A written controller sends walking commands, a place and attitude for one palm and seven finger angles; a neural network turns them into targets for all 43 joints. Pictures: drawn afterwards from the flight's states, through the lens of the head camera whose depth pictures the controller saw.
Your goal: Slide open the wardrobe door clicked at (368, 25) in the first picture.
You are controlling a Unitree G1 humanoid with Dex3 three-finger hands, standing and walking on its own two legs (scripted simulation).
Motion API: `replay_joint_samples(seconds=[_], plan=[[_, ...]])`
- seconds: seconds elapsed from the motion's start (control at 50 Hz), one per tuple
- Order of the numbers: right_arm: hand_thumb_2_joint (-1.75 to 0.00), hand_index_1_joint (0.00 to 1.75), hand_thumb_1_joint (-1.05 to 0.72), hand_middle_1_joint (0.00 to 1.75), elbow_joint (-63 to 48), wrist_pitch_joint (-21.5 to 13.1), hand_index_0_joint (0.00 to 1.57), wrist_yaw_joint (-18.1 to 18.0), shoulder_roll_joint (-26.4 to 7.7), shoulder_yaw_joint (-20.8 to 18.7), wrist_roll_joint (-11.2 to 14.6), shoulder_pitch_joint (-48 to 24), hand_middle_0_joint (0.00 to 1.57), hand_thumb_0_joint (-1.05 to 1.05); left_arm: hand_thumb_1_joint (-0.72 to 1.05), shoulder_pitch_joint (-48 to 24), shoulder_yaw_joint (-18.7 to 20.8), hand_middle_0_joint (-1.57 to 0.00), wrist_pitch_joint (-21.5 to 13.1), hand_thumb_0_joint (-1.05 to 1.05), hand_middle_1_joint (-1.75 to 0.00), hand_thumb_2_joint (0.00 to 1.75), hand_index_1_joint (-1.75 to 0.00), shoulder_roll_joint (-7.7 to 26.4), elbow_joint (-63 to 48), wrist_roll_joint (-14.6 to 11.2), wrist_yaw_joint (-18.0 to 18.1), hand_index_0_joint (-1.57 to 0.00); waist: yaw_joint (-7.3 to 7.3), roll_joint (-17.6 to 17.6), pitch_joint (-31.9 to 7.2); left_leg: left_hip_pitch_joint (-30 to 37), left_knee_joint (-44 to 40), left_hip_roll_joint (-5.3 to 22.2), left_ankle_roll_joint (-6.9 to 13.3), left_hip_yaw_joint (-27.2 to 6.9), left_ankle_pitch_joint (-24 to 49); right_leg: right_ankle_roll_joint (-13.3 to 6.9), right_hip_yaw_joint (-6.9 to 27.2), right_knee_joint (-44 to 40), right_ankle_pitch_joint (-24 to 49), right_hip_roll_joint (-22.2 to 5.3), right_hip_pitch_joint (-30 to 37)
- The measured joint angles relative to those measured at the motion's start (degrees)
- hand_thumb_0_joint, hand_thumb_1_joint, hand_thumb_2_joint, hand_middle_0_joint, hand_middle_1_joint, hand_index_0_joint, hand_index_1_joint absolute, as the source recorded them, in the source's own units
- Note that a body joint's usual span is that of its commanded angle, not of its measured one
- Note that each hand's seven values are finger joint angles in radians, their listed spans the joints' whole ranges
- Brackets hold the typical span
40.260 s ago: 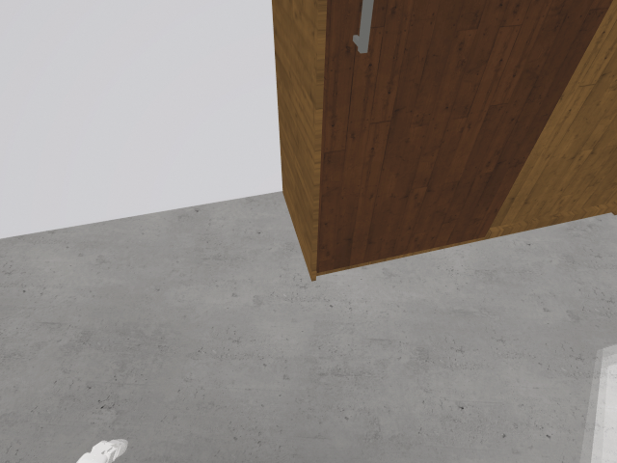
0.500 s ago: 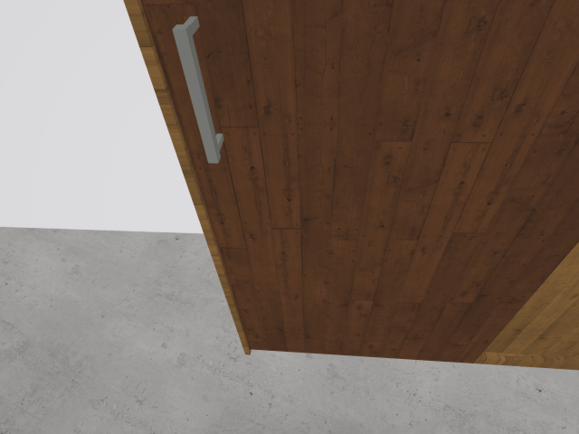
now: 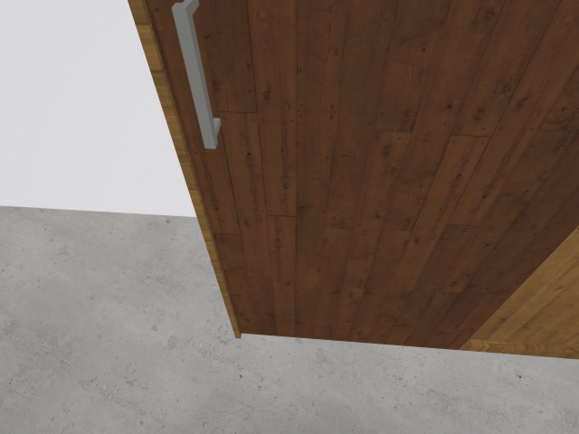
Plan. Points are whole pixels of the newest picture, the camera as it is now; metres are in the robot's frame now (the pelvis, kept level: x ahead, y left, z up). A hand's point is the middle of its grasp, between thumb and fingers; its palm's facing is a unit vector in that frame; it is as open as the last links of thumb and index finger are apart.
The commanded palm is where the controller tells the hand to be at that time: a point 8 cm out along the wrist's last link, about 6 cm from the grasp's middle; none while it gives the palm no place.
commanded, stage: look again from close up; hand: left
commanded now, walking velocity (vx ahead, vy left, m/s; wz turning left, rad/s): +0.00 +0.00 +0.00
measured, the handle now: (202, 79) +0.51 +0.16 +0.24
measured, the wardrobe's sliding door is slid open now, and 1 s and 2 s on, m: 0.00 0.00 0.00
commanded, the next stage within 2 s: raise the hand with hooked fingers in 0.30 s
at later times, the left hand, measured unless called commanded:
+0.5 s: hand out of the picture +0.09 +0.21 -0.11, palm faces +0.23 -0.95 -0.23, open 7.3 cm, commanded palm +0.10 +0.24 -0.05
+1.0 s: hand (89, 400) +0.15 +0.23 +0.06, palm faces +0.17 -0.98 -0.06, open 9.7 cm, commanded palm +0.13 +0.28 +0.06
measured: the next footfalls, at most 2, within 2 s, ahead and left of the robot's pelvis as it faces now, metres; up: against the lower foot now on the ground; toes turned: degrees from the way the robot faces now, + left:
none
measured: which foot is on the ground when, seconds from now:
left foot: down 0.00-1.00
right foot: down 0.00-1.00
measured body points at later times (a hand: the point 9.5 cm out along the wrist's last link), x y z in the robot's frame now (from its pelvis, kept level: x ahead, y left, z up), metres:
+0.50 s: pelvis -0.01 +0.01 +0.00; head +0.00 -0.01 +0.45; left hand +0.08 +0.26 -0.09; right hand +0.02 -0.22 -0.15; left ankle -0.04 +0.13 -0.74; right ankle +0.02 -0.11 -0.74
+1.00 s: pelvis -0.02 +0.02 -0.04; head +0.00 +0.03 +0.41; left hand +0.13 +0.28 +0.07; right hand +0.23 -0.18 -0.08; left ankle -0.04 +0.13 -0.74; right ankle +0.02 -0.11 -0.74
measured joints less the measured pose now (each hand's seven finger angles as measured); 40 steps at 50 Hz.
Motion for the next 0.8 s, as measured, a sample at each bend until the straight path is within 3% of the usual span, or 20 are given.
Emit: replay_joint_samples(seconds=[0.42,0.46,0.5,0.54,0.58,0.64,0.7,0.76,0.8], plan=[[-0.9,0.3,-0.91,0.3,-0.21,-0.11,0.2,0.23,0.13,-0.08,0.14,-0.87,0.2,0.0,0.91,-0.3,0.05,-0.2,-0.22,0.0,-0.3,0.89,-0.3,0.09,-0.47,0.17,0.36,-0.2,0.35,0.07,0.17,-1.2,0.62,-0.09,0.39,0.25,0.33,0.41,0.24,-0.65,1.01,-0.07,-0.66],[-0.89,0.3,-0.91,0.3,-4.77,-2.81,0.2,-1.12,-0.73,0.75,1.53,0.77,0.2,0.01,0.93,5.92,1.38,-0.2,6.19,0.02,-0.31,0.89,-0.3,0.71,-21.32,-4.82,1.38,-0.2,0.76,0.06,1.12,-1.33,1.87,-0.17,0.52,0.51,-0.35,0.5,0.53,0.58,0.68,-0.19,-0.94],[-0.89,0.3,-0.92,0.3,-8.12,-8.28,0.2,-2.63,-2.29,0.55,2.4,2.65,0.2,0.01,0.93,9.63,1.61,-0.2,2.22,0.03,-0.31,0.89,-0.31,1.69,-37.9,-6.9,3.74,-0.2,1.13,0.53,-0.18,-2.01,2.8,-0.7,0.78,0.17,-0.77,0.67,0.28,1.99,-0.19,-0.82,-1.6],[-0.89,0.3,-0.92,0.3,-11.29,-11.89,0.2,-3.13,-4.11,-0.02,3.44,2.63,0.2,0.02,0.91,9.91,1.81,-0.2,-0.02,0.03,-0.32,0.88,-0.32,1.86,-49.7,-9.2,4.98,-0.2,0.28,1.39,-2.14,-3.17,4.09,-1.3,1.05,-0.68,-1.19,1.03,-0.45,3.08,-0.96,-1.58,-2.25],[-0.89,0.3,-0.92,0.3,-14.92,-14.55,0.2,-3.15,-5.6,-0.94,3.32,1.05,0.2,0.02,0.88,7.79,2.45,-0.2,-4.6,0.02,-0.34,0.87,-0.33,1.62,-57.03,-10.2,3.96,-0.2,-0.86,1.95,-4.04,-5.24,6.27,-1.71,1.29,-1.19,-1.94,1.33,-0.88,4.84,-1.74,-2.12,-3.91],[-0.89,0.3,-0.92,0.3,-20.7,-16.6,0.2,-1.71,-6.31,-2.39,2.49,-2.82,0.2,0.02,0.83,4.63,4.0,-0.2,-15.01,0.02,-0.37,0.85,-0.36,0.68,-61.26,-12.06,-1.83,-0.2,-1.78,1.09,-7.14,-10.14,10.94,-1.7,1.32,-0.59,-3.9,1.35,-0.13,9.48,-3.37,-2.26,-9.16],[-0.89,0.3,-0.91,0.3,-27.37,-15.85,0.2,0.97,-6.35,-3.59,1.98,-6.72,0.2,0.01,0.76,5.79,4.61,-0.2,-23.34,0.01,-0.41,0.82,-0.4,-0.23,-61.87,-13.24,-11.7,-0.2,-2.17,-0.64,-7.34,-13.45,15.88,-1.1,1.13,0.14,-6.38,1.04,0.69,14.04,-5.22,-1.77,-12.74],[-0.9,0.3,-0.91,0.3,-33.43,-13.96,0.2,1.66,-6.7,-4.33,2.19,-8.81,0.2,0.01,0.69,10.74,4.63,-0.21,-23.0,0.0,-0.45,0.8,-0.44,1.06,-62.25,-12.4,-18.1,-0.21,-1.21,-2.63,-7.18,-16.11,19.59,-0.75,1.03,0.41,-8.32,0.94,1.06,17.63,-6.89,-1.54,-15.58],[-0.9,0.3,-0.91,0.3,-36.48,-12.61,0.2,1.17,-7.09,-4.7,2.43,-9.25,0.2,0.01,0.64,14.87,5.28,-0.22,-20.16,0.0,-0.48,0.78,-0.47,2.21,-63.41,-12.94,-18.73,-0.22,-0.01,-3.55,-6.65,-17.25,21.24,-0.62,1.07,0.06,-9.19,0.96,0.76,18.94,-7.64,-1.51,-16.45]])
